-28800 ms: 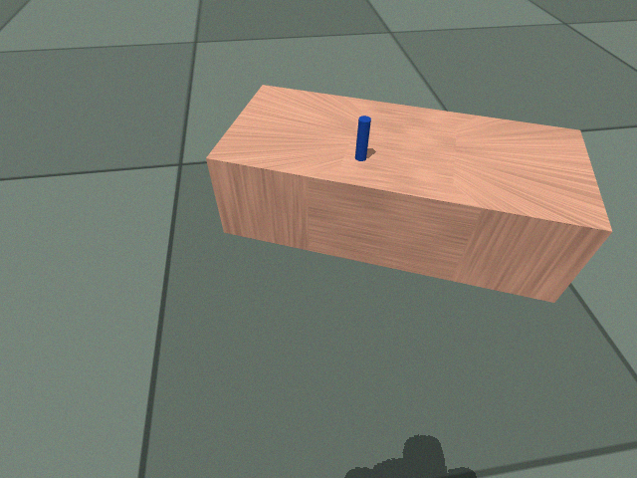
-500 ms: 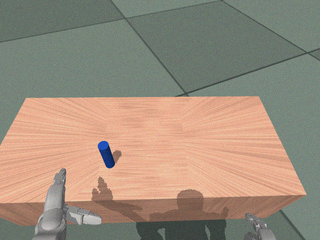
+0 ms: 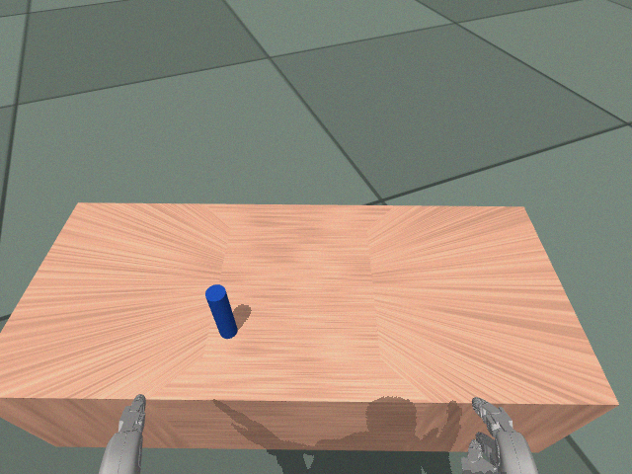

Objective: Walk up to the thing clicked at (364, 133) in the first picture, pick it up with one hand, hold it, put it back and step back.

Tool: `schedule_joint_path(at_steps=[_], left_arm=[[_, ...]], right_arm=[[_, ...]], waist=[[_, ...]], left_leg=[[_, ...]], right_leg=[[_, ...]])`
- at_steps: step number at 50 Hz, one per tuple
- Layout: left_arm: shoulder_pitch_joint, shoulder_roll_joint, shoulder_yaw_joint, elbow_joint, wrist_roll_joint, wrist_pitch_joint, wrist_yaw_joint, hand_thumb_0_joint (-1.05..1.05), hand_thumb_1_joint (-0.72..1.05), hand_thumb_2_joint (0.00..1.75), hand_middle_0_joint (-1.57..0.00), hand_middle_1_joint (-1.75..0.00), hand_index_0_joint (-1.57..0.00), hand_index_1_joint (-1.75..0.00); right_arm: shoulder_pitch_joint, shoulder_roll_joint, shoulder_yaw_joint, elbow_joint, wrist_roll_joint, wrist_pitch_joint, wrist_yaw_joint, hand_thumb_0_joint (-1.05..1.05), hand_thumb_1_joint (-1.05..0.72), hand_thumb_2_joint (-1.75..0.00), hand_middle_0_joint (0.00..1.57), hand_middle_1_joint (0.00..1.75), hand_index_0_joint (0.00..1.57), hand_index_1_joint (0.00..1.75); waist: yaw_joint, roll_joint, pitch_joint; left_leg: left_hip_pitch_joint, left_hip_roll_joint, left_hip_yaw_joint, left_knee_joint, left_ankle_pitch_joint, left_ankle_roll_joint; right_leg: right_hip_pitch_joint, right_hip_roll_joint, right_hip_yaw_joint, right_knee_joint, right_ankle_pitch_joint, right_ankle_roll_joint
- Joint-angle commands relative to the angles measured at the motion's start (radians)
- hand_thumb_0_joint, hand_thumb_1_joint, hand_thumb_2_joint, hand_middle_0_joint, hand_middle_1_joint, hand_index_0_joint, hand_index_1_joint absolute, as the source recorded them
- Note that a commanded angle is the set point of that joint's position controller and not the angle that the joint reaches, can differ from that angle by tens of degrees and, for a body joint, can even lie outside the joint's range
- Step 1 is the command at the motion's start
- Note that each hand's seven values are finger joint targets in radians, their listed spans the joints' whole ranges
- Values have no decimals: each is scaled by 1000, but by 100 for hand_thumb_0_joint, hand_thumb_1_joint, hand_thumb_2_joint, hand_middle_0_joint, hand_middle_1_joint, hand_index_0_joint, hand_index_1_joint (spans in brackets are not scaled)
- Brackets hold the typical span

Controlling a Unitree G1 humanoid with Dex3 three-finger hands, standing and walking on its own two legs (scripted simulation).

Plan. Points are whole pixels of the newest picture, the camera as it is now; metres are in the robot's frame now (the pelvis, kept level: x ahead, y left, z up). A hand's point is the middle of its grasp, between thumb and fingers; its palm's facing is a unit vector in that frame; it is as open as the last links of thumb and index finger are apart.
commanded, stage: home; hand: left
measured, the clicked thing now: (222, 313) +0.51 +0.21 -0.27
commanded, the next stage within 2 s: stand in 1.64 s
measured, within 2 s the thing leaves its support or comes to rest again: neither
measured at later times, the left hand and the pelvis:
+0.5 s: hand out of the picture +0.07 +0.25 -0.11, palm faces +0.01 -0.91 -0.40, open 17.5 cm; pelvis +0.00 +0.00 +0.02, yaw +1 degrees
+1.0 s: hand out of the picture +0.04 +0.24 -0.11, palm faces +0.04 -0.92 -0.39, open 17.7 cm; pelvis -0.01 -0.01 +0.03, yaw +2 degrees
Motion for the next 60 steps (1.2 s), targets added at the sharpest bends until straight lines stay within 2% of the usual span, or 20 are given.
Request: schedule_joint_path(at_steps=[1, 3, 4, 5, 6, 8, 10, 14, 15, 19, 22, 26, 29, 32, 34, 35, 46, 50, 57, 60], left_arm=[[-8, 110, 61, -180, 6, -42, 6, 0, -55, 6, -5, -5, -5, -5], [-33, 123, 68, -209, 6, -46, 7, 0, -58, 4, -5, -5, -5, -5], [24, 95, 57, -117, 8, -39, 4, 0, -59, 3, -5, -5, -4, -5], [-26, 115, 63, -188, 4, -44, 8, 0, -59, 3, -4, -5, -4, -5], [-100, 211, 110, 121, 107, -104, -50, 0, -55, 5, -5, -5, -5, -5], [-84, 228, 106, 192, 112, -149, -88, 0, -58, 4, -5, -5, -5, -5], [-94, 221, 87, 248, 97, -174, -107, 0, -59, 3, -5, -5, -4, -5], [-147, 233, 83, 376, 81, -194, -117, 0, -53, 7, -5, -6, -5, -6], [-160, 235, 81, 406, 80, -197, -117, 0, -54, 6, -5, -6, -5, -6], [-169, 255, 83, 507, 70, -199, -113, 0, -57, 4, -5, -5, -5, -5], [-153, 265, 81, 575, 64, -198, -110, 0, -60, 3, -4, -5, -4, -5], [-171, 292, 82, 645, 61, -199, -103, 0, -59, 3, -4, -5, -4, -5], [-200, 302, 77, 688, 59, -195, -101, 0, -59, 3, -4, -5, -4, -5], [-194, 300, 71, 733, 55, -191, -101, 0, -59, 4, -5, -5, -5, -5], [-203, 316, 72, 760, 56, -189, -101, 0, -61, 2, -4, -5, -4, -5], [-217, 317, 71, 768, 55, -188, -103, 0, -61, 2, -4, -5, -4, -5], [-248, 329, 64, 853, 53, -190, -111, 0, -60, 3, -4, -5, -4, -5], [-258, 330, 66, 874, 50, -187, -115, 0, -61, 2, -4, -4, -4, -4], [-269, 348, 68, 895, 51, -182, -122, 0, -61, 1, -4, -4, -4, -4], [-276, 350, 70, 899, 47, -178, -123, 0, -60, 2, -4, -5, -4, -5]], right_arm=[[-75, -117, -51, -155, 5, -56, -10, 0, -90, -90, 20, 30, 20, 30], [-68, -115, -52, -157, 6, -58, -10, 0, -90, -90, 20, 30, 20, 30], [-74, -115, -50, -158, 7, -63, -8, 0, -90, -90, 20, 30, 20, 30], [-70, -117, -50, -159, 9, -65, -6, 0, -90, -90, 20, 30, 20, 30], [-29, -233, -105, 45, -105, -11, 49, 0, -90, -90, 20, 30, 20, 30], [-19, -236, -113, 66, -102, 26, 81, 0, -90, -90, 20, 30, 20, 30], [-27, -232, -115, 62, -86, 34, 101, 0, -90, -90, 20, 30, 20, 30], [-37, -233, -116, 107, -72, 38, 120, 0, -90, -90, 20, 30, 20, 30], [-33, -239, -116, 120, -72, 38, 121, 0, -90, -90, 20, 30, 20, 30], [-5, -253, -118, 177, -67, 51, 122, 0, -90, -90, 20, 30, 20, 30], [-2, -264, -120, 215, -60, 60, 122, 0, -90, -90, 20, 30, 20, 30], [2, -271, -114, 258, -55, 66, 120, 0, -90, -90, 20, 30, 20, 30], [22, -270, -102, 290, -50, 68, 117, 0, -90, -90, 20, 30, 20, 30], [-5, -287, -97, 317, -48, 69, 116, 0, -90, -90, 20, 30, 20, 30], [-8, -285, -92, 333, -45, 70, 115, 0, -90, -90, 20, 30, 20, 30], [3, -289, -89, 339, -44, 68, 114, 0, -90, -90, 20, 30, 20, 30], [-17, -297, -79, 400, -39, 72, 121, 0, -90, -90, 20, 30, 20, 30], [-21, -300, -74, 413, -39, 69, 121, 0, -90, -90, 20, 30, 20, 30], [-18, -308, -74, 428, -39, 71, 123, 0, -90, -90, 20, 30, 20, 30], [-7, -313, -72, 435, -41, 69, 123, 0, -90, -90, 20, 30, 20, 30]], waist=[[6, -45, -118], [6, -34, -105], [4, -62, -71], [7, -20, -69], [18, 32, -21], [13, 31, -74], [24, 45, -58], [20, 18, 11], [15, 15, 22], [12, -4, 79], [17, -2, 84], [17, -24, 46], [5, -21, 51], [23, 4, 75], [24, -12, 78], [14, -4, 78], [23, -33, 115], [26, -7, 115], [29, -35, 116], [29, -20, 113]], left_leg=[[-75, -36, 55, -135, 222, 40], [-84, -36, 57, -135, 202, 40], [-108, -33, 57, -135, 192, 40], [-102, -34, 55, -142, 182, 38], [-21, 30, -34, -212, 204, 28], [52, 36, -38, -203, 209, 55], [59, 34, -44, -245, 150, 63], [55, 33, -54, -288, 145, 47], [56, 40, -65, -303, 182, 47], [89, 41, -69, -341, 219, 46], [122, 36, -70, -359, 223, 39], [166, 38, -67, -371, 282, 37], [185, 49, -74, -408, 327, 34], [181, 54, -83, -432, 317, 33], [202, 54, -80, -444, 314, 30], [191, 59, -83, -452, 337, 31], [198, 53, -71, -476, 253, 32], [192, 61, -79, -499, 244, 31], [191, 45, -62, -483, 196, 31], [186, 52, -71, -500, 194, 31]], right_leg=[[192, 18, -10, -113, 135, -4], [186, 19, -7, -118, 117, -3], [177, 21, -10, -117, 101, -2], [162, 21, -9, -116, 94, -6], [203, -46, 64, -104, 103, -43], [204, -55, 83, -122, 103, -57], [226, -56, 74, -151, 86, -47], [248, -62, 91, -213, 97, -27], [270, -61, 84, -208, 145, -25], [277, -67, 86, -257, 124, -23], [299, -70, 86, -298, 109, -21], [368, -84, 94, -330, 168, -22], [388, -89, 89, -337, 207, -19], [405, -85, 77, -355, 192, -9], [399, -90, 81, -377, 170, -10], [426, -92, 84, -374, 205, -10], [411, -107, 116, -478, 50, -5], [425, -100, 104, -465, 71, -4], [384, -114, 133, -517, -65, -2], [392, -109, 127, -499, -42, -5]])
